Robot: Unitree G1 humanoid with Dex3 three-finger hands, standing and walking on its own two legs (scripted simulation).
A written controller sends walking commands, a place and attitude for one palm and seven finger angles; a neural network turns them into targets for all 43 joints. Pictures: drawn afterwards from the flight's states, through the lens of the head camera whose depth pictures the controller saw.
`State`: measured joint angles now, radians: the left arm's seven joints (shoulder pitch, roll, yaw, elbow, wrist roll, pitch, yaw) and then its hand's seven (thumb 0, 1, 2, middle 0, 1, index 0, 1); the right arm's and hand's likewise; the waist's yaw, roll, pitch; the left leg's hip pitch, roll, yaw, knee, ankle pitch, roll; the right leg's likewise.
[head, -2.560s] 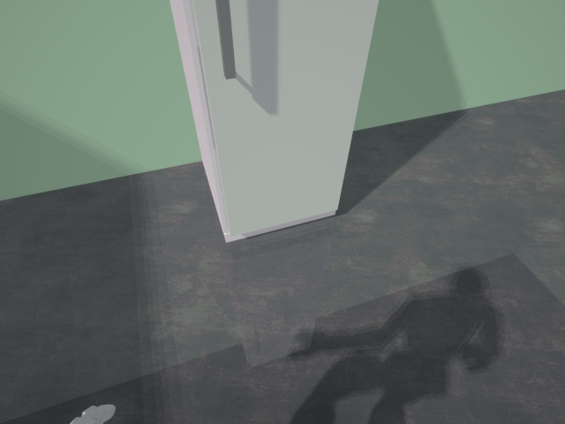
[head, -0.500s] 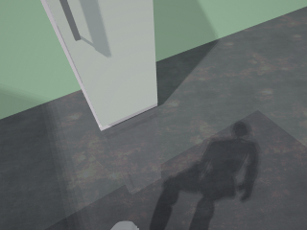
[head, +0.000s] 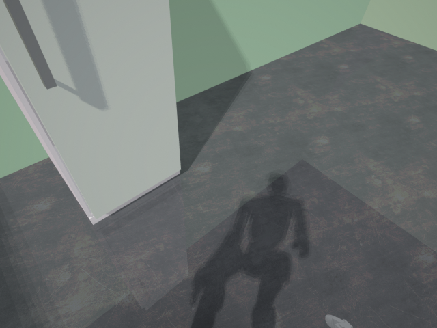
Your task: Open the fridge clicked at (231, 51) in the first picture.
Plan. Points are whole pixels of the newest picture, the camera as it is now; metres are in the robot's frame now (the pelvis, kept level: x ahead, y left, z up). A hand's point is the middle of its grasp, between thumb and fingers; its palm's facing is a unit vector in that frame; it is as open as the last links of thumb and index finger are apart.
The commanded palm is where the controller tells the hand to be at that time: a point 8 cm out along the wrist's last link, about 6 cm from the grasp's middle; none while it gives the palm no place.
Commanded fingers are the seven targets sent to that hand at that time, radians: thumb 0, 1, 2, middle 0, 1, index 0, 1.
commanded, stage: walk to a spot facing it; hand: left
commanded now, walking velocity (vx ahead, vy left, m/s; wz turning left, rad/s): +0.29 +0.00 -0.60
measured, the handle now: (15, 13) +0.66 +0.58 +0.23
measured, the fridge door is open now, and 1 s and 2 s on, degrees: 0 0 0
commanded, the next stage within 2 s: none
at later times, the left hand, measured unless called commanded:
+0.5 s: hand (184, 242) +0.35 +0.13 -0.17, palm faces -0.40 -0.91 -0.15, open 7.4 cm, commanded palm none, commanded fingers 0.00 0.90 0.90 -0.20 -0.30 -0.20 -0.30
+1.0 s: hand (175, 210) +0.44 +0.17 -0.17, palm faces -0.48 -0.85 -0.23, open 7.4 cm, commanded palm none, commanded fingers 0.00 0.90 0.90 -0.20 -0.30 -0.20 -0.30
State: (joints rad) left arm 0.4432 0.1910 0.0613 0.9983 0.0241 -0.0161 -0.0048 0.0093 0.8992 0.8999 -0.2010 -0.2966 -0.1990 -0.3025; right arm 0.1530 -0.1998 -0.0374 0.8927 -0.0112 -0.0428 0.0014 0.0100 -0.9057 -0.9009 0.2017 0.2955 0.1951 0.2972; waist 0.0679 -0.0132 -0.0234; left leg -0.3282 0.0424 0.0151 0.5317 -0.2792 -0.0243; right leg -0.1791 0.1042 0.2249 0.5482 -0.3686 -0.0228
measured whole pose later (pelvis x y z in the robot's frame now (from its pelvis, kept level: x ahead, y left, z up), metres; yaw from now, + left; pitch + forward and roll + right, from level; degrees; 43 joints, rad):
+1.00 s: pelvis +0.26 +0.04 -0.01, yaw -36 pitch +1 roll +0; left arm 0.20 0.25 0.09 0.89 0.02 0.05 0.00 0.01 0.90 0.90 -0.20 -0.30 -0.20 -0.30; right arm 0.10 -0.17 -0.03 0.86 -0.01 0.01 -0.03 0.00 -0.91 -0.90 0.20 0.30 0.20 0.30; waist 0.05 -0.06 0.05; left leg -0.31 0.04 0.06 0.61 -0.30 -0.01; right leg -0.43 0.08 0.11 0.64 -0.26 -0.01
